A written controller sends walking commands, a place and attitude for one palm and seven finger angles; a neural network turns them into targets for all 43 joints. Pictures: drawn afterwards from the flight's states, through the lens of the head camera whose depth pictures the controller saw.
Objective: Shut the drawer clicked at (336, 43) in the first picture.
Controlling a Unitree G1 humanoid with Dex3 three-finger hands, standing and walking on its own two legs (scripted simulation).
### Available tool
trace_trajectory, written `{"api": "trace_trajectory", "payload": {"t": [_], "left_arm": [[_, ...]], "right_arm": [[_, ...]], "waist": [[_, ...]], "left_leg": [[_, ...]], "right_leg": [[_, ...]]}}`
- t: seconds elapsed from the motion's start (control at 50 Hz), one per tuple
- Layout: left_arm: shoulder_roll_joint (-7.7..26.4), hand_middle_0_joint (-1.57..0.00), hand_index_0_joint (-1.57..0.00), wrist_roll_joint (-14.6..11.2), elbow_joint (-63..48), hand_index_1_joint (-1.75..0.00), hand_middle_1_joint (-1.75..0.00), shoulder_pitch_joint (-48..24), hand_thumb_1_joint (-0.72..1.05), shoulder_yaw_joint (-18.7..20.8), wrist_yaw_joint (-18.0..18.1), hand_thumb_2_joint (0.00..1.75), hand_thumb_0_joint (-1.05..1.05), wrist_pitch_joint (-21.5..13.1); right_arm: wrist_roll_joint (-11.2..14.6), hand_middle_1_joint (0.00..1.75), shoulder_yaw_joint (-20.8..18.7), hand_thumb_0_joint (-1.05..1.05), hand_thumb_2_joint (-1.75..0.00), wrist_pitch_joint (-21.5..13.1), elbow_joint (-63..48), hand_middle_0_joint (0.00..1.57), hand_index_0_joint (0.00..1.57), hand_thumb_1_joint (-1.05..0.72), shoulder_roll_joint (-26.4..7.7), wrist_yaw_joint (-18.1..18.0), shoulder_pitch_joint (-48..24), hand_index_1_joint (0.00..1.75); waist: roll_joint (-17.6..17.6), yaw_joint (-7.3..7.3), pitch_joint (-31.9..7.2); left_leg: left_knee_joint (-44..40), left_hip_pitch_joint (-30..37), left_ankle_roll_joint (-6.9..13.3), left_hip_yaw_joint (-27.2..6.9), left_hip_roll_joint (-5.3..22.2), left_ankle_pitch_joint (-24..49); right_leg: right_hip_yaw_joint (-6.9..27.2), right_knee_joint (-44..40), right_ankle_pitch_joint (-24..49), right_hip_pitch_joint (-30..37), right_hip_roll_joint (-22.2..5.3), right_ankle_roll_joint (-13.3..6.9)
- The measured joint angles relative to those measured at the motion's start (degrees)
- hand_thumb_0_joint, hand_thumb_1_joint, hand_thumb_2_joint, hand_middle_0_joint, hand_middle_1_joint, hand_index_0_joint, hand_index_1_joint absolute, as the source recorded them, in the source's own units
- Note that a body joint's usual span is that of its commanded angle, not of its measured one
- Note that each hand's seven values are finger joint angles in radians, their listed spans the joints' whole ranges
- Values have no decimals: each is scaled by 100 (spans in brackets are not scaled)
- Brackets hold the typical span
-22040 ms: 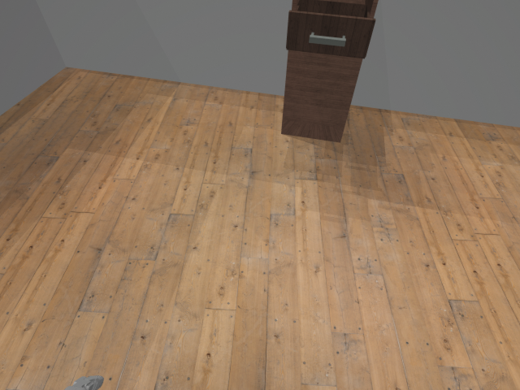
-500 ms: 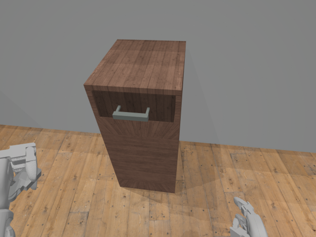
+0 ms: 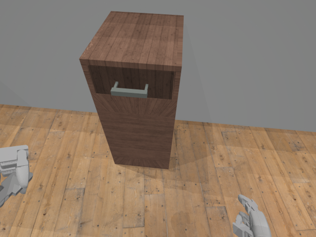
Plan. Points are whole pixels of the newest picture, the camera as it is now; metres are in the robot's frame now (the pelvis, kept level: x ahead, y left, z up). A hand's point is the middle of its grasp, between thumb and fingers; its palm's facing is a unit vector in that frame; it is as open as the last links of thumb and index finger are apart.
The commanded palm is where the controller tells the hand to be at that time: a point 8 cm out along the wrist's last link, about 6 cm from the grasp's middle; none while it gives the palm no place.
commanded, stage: step back with the hand held close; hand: left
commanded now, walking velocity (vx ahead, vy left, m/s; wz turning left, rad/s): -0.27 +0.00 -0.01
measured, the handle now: (130, 89) +0.63 +0.15 -0.03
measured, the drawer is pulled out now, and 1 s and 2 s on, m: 0.00 0.00 0.00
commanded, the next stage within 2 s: stop stepping back and stand still in 0.82 s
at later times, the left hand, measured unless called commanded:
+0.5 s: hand (6, 216) +0.13 +0.24 +0.17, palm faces +0.36 -0.80 -0.48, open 3.3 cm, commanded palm +0.06 +0.28 +0.18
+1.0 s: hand out of the picture +0.05 +0.20 +0.18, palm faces +0.21 -0.86 -0.47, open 3.3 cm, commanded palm -0.02 +0.26 +0.18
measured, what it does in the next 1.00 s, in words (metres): walks backwards: right foot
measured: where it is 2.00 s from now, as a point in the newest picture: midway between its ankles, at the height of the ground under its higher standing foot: outside the picture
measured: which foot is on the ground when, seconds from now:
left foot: down 0.00-1.00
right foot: down 0.00-0.60, up 0.62-0.90, down 0.92-1.00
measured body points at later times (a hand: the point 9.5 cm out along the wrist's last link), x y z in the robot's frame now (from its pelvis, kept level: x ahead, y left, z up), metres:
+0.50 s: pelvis -0.06 +0.00 -0.01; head -0.03 +0.02 +0.44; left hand +0.10 +0.28 +0.19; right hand +0.13 -0.24 -0.09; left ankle +0.04 +0.10 -0.73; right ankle +0.00 -0.12 -0.73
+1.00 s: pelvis -0.16 -0.01 -0.01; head -0.12 +0.02 +0.44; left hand +0.03 +0.25 +0.20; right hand +0.02 -0.23 -0.08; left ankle +0.01 +0.09 -0.73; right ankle -0.25 -0.14 -0.73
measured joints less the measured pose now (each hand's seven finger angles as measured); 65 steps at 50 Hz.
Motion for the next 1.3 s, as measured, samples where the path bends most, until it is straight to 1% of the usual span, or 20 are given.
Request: {"api": "trace_trajectory", "payload": {"t": [0.12,0.2,0.28,0.36,0.4,0.46,0.54,0.6,0.64,0.7,0.74,0.82,0.86,0.9,0.92,0.96,1.02,1.1,1.2,1.3], "left_arm": [[-6,-140,-140,56,-58,-160,-160,20,89,-16,54,90,2,-138],[18,-140,-141,87,-87,-160,-160,-14,89,20,87,90,2,-207],[179,-140,-140,158,-149,-160,-160,-66,89,152,66,90,2,-243],[229,-140,-140,207,-202,-160,-160,-97,89,339,9,90,2,-338],[196,-140,-140,164,-255,-160,-160,-83,89,388,-20,90,2,-368],[138,-140,-140,111,-342,-160,-160,-61,89,255,-57,90,2,-411],[103,-141,-141,84,-404,-160,-160,-35,89,41,-21,90,2,-454],[165,-141,-141,81,-362,-160,-160,-113,88,105,10,90,2,-486],[208,-141,-141,129,-234,-160,-160,-157,88,238,-11,90,2,-503],[236,-141,-141,153,-161,-160,-160,-208,88,344,-19,90,2,-424],[208,-141,-141,100,-248,-160,-160,-154,89,349,9,90,2,-417],[115,-141,-141,-10,-457,-160,-160,-41,89,204,11,90,2,-433],[149,-141,-141,-45,-497,-160,-160,-84,89,141,-45,90,2,-457],[303,-140,-140,-73,-546,-160,-160,-138,89,201,-121,90,2,-511],[369,-140,-140,-85,-551,-160,-160,-181,89,235,-162,90,2,-562],[374,-141,-141,-108,-487,-160,-160,-268,89,139,-238,90,2,-614],[464,-141,-141,-170,-582,-160,-160,31,89,152,-254,90,2,-530],[422,-141,-141,-185,-452,-160,-160,337,88,199,-171,90,2,-318],[129,-141,-141,-124,106,-160,-160,81,88,162,-34,90,1,-141],[-4,-141,-141,-30,215,-160,-160,-217,89,98,10,90,2,-38]], "right_arm": [[-25,30,10,2,-90,-91,9,20,20,-90,-13,-13,44,30],[-44,30,10,2,-90,-151,57,20,20,-90,-26,-32,92,30],[-54,30,19,2,-90,-234,33,20,20,-90,33,-48,172,30],[-74,30,7,2,-90,-323,52,20,20,-90,59,-21,121,30],[-80,30,-4,2,-90,-336,110,20,20,-90,73,7,-15,30],[-66,30,-48,2,-90,-307,172,20,20,-90,66,63,-122,30],[-72,30,-142,2,-90,-176,274,20,20,-90,24,77,-101,30],[-71,30,-167,2,-90,-104,323,20,20,-90,36,13,-109,30],[-107,30,-142,2,-90,-149,301,20,20,-90,70,-16,-125,30],[-174,30,-120,2,-90,-323,259,20,20,-90,174,10,-46,30],[-201,30,-74,2,-90,-439,275,20,20,-90,245,84,-5,30],[-274,30,56,1,-90,-624,356,20,20,-90,366,188,-45,30],[-319,30,105,1,-90,-649,370,20,20,-90,411,224,-140,30],[-342,30,156,1,-90,-602,322,21,20,-90,455,255,-286,30],[-333,30,177,1,-90,-567,298,21,20,-90,448,260,-379,30],[-279,30,173,1,-90,-483,357,21,20,-90,366,227,-466,30],[-152,30,161,1,-90,-367,388,21,20,-90,295,164,-180,30],[-54,30,56,1,-90,-293,427,21,20,-90,47,-2,377,30],[-45,30,-61,2,-90,-337,667,20,20,-90,-172,-173,713,30],[-99,29,12,2,-90,-540,658,20,20,-90,21,-141,612,30]], "waist": [[-2,-19,2],[-23,-44,45],[-158,-142,100],[-152,-88,82],[-118,-41,162],[-75,-28,172],[-88,-96,-17],[-197,-127,-45],[-197,-111,-20],[-92,-97,-104],[-98,-24,-206],[-182,83,-365],[-228,108,-340],[-355,135,-231],[-367,148,-145],[-111,61,29],[-133,-83,-48],[-104,-268,-336],[-101,-294,-447],[-239,-332,-333]], "left_leg": [[160,-235,26,-58,39,57],[193,-331,50,-103,49,114],[146,-399,72,-186,-92,245],[305,-658,50,-243,-117,265],[341,-716,3,-249,-53,307],[454,-821,-33,-292,-12,149],[794,-785,-135,-265,-57,-364],[469,-687,58,-217,-122,193],[326,-674,152,-191,-87,284],[-31,-702,174,-291,46,527],[-314,-724,142,-276,145,735],[-876,-780,56,-129,282,1161],[-1057,-835,13,-36,313,1362],[-1066,-947,-29,135,302,1501],[-958,-1042,-49,216,334,1520],[-690,-1117,-136,88,473,1228],[-68,-1037,-224,-6,354,560],[156,-733,-93,-89,172,619],[270,-577,-11,-86,47,536],[-513,-404,-69,-132,-85,834]], "right_leg": [[-46,-45,131,-121,51,13],[-6,7,-39,-200,114,33],[320,375,23,-258,237,68],[590,584,-431,-274,375,14],[597,588,-336,-333,441,-14],[558,527,-223,-362,486,-39],[488,432,-132,-400,421,-14],[478,418,-93,-462,332,50],[586,1012,-460,-612,448,65],[636,2293,-1083,-668,714,53],[555,2464,-1445,-451,707,25],[410,1376,-1890,303,510,-59],[361,466,-1647,701,426,-110],[355,-372,-1089,993,301,-148],[364,-556,-951,1022,265,-103],[318,-402,-923,977,437,-39],[357,-81,-1054,990,402,-38],[324,192,-1295,1155,315,-4],[249,350,-1467,1321,182,-4],[432,246,-1718,1203,240,-183]]}}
